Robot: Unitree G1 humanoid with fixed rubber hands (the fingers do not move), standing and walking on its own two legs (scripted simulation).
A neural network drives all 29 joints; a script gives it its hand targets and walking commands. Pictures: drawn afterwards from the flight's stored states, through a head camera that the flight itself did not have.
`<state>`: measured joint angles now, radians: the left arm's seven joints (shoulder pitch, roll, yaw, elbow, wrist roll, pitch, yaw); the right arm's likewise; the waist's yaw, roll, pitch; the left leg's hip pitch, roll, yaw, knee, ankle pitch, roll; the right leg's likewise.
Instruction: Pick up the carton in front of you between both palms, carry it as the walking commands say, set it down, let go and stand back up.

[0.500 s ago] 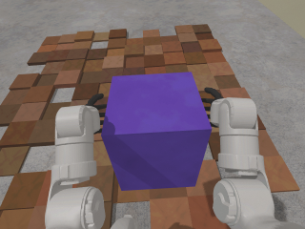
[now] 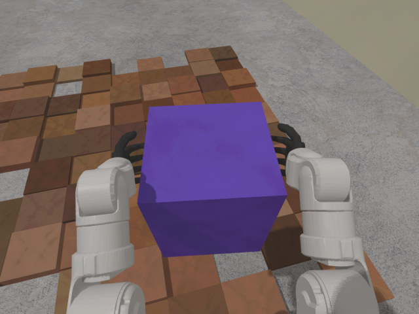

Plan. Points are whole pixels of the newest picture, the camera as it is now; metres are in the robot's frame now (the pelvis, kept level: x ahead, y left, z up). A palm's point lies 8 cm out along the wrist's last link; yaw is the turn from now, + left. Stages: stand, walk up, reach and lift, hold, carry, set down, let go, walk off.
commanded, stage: carry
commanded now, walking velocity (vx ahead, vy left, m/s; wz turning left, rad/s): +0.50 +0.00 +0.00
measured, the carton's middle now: (209, 184) +0.38 -0.03 +0.04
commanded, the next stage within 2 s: none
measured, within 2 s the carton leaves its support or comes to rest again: neither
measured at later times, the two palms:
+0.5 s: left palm (83, 72) +0.62 +0.22 +0.17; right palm (215, 57) +0.64 -0.07 +0.18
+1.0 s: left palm (121, 47) +0.87 +0.19 +0.10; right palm (217, 41) +0.89 -0.11 +0.10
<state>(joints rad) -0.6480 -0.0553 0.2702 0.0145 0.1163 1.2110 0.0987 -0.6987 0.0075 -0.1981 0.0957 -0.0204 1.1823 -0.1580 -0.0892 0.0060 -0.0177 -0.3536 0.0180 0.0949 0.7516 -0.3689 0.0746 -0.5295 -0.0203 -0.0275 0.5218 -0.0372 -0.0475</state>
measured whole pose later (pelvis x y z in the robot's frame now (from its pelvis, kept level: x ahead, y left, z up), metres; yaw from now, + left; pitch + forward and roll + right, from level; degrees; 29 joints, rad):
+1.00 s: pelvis +0.56 +0.03 +0.00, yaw +2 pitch +4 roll -2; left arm -0.43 -0.11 0.13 -0.12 0.12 1.21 0.12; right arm -0.41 0.03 -0.18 -0.13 -0.06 1.20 -0.08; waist 0.02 0.04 -0.05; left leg -0.27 -0.02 0.01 1.14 -0.40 0.02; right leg -0.45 0.03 -0.16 0.50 -0.14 -0.14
